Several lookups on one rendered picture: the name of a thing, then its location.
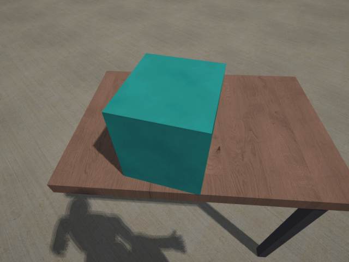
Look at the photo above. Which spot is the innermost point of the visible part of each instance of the table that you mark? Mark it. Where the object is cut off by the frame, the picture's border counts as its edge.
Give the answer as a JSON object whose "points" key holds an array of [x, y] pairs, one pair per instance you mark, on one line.
{"points": [[269, 148]]}

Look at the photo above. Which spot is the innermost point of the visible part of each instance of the carton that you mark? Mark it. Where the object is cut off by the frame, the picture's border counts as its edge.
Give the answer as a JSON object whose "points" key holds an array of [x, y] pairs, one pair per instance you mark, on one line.
{"points": [[162, 118]]}

